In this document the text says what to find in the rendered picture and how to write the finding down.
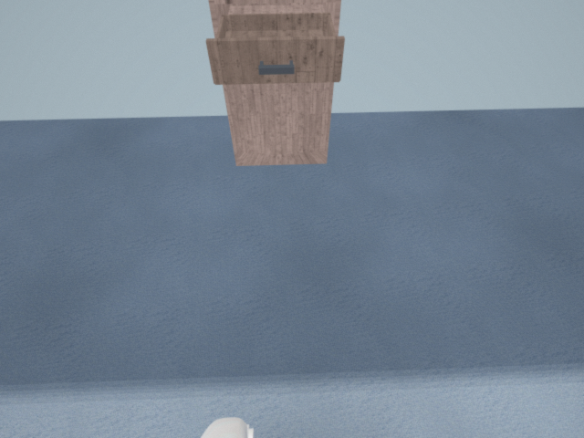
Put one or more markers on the handle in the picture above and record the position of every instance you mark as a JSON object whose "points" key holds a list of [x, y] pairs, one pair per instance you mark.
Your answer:
{"points": [[276, 69]]}

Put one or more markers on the robot left thigh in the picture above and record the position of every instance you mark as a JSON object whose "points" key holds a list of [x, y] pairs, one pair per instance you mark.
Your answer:
{"points": [[230, 427]]}

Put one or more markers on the drawer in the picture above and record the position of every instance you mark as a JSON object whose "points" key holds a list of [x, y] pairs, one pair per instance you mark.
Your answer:
{"points": [[242, 41]]}

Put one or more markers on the cabinet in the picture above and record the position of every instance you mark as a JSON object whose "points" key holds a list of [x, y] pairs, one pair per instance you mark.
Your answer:
{"points": [[283, 123]]}

